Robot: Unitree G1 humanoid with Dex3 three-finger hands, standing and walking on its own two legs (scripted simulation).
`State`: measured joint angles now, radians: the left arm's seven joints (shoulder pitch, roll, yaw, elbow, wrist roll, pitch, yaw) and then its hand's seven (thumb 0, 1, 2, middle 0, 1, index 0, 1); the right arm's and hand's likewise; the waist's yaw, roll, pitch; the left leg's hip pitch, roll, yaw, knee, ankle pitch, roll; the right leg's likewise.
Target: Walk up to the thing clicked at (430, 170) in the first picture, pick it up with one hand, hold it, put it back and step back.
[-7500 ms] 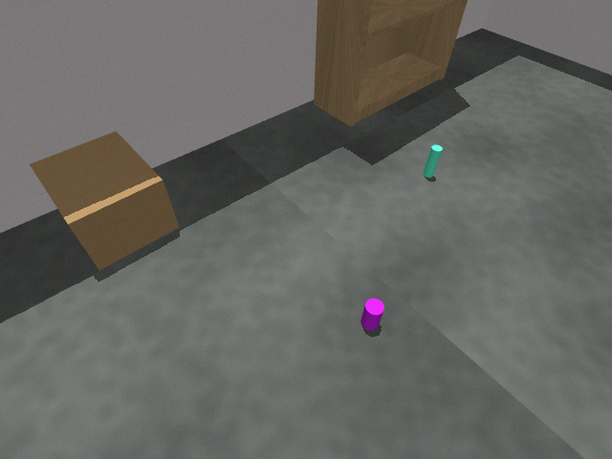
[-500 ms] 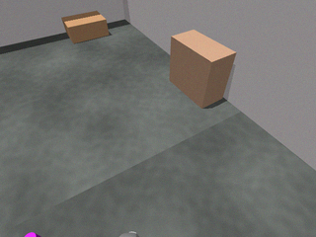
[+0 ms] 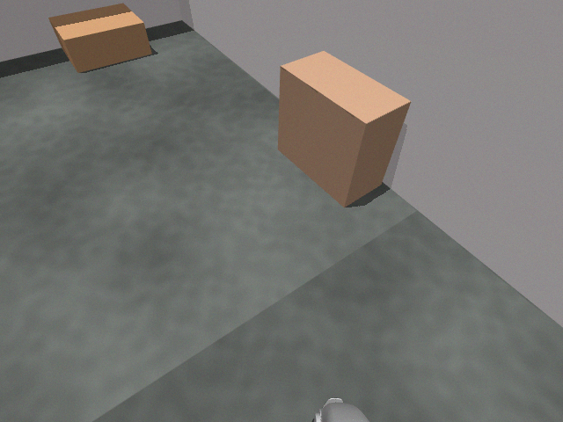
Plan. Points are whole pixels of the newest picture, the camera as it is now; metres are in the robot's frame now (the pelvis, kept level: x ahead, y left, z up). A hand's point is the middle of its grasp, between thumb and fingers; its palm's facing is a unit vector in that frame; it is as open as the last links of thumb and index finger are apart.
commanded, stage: walk up
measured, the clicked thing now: out of the picture +0.51 +1.43 -0.69
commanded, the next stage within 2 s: stand in 1.92 s
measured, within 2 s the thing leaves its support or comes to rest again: neither
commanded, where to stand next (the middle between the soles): +0.49 +0.00 m, yaw +2 degrees
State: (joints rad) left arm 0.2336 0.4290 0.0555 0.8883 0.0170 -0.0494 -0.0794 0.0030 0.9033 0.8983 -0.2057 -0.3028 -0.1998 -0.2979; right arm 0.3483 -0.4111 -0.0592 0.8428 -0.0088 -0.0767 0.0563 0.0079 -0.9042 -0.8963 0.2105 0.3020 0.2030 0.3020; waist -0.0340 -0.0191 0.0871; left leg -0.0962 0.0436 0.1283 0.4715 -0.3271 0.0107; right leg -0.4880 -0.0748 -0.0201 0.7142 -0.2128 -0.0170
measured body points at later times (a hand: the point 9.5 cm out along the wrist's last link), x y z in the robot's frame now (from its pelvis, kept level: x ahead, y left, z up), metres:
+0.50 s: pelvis +0.21 +0.01 -0.01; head +0.22 +0.02 +0.44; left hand +0.22 +0.33 -0.13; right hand +0.31 -0.31 -0.11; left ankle +0.31 +0.13 -0.74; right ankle +0.16 -0.13 -0.74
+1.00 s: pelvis +0.37 +0.00 -0.02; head +0.40 -0.03 +0.43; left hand +0.47 +0.32 -0.11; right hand +0.40 -0.33 -0.14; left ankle +0.31 +0.12 -0.71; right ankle +0.45 -0.12 -0.74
